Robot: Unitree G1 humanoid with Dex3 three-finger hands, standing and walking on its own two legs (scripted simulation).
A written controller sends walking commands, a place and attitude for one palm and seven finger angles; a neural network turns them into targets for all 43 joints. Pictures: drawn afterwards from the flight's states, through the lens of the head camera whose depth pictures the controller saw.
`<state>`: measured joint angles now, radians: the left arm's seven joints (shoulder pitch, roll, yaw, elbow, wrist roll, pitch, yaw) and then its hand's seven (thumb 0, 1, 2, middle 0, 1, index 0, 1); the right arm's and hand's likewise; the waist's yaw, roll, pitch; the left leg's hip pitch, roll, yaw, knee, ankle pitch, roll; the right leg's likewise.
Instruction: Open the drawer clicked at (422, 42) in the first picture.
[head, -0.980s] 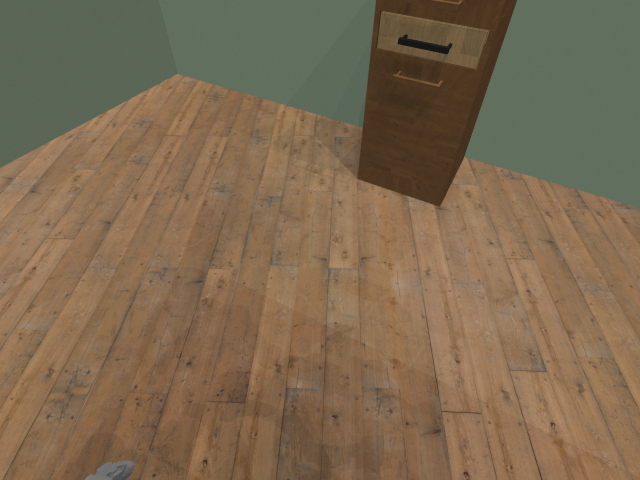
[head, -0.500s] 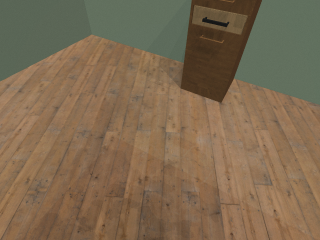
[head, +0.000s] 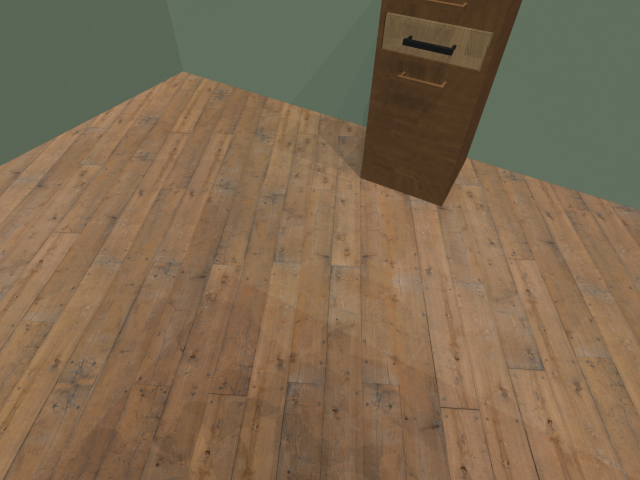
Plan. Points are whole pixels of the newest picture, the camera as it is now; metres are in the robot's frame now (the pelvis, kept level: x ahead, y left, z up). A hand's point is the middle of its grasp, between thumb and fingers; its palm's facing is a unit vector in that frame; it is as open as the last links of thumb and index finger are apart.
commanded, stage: look at it before walking up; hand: left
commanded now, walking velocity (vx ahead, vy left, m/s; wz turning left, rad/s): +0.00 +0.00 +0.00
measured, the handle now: (429, 44) +1.54 -0.32 -0.06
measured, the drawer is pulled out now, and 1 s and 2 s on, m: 0.00 0.00 0.00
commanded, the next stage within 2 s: walk to a spot facing it in 0.46 s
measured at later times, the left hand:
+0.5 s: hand out of the picture +0.07 +0.25 -0.16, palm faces -0.03 -0.94 -0.34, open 7.4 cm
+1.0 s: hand out of the picture +0.10 +0.19 -0.18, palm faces -0.12 -0.98 -0.15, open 7.4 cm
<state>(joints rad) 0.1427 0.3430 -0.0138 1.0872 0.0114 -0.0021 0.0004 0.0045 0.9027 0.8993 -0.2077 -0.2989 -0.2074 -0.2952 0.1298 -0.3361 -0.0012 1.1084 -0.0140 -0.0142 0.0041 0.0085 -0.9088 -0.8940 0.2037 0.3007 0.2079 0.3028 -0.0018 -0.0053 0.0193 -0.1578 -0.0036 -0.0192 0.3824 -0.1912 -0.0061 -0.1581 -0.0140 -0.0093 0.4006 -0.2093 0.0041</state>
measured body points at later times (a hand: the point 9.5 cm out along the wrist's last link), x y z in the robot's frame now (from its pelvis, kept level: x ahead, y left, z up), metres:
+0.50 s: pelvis +0.00 +0.00 +0.00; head +0.00 +0.00 +0.45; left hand +0.08 +0.29 -0.13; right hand +0.08 -0.30 -0.13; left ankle +0.01 +0.12 -0.74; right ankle +0.01 -0.12 -0.74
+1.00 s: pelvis +0.09 +0.00 -0.01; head +0.10 +0.02 +0.44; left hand +0.11 +0.24 -0.17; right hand -0.01 -0.21 -0.15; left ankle +0.01 +0.13 -0.74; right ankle +0.08 -0.12 -0.70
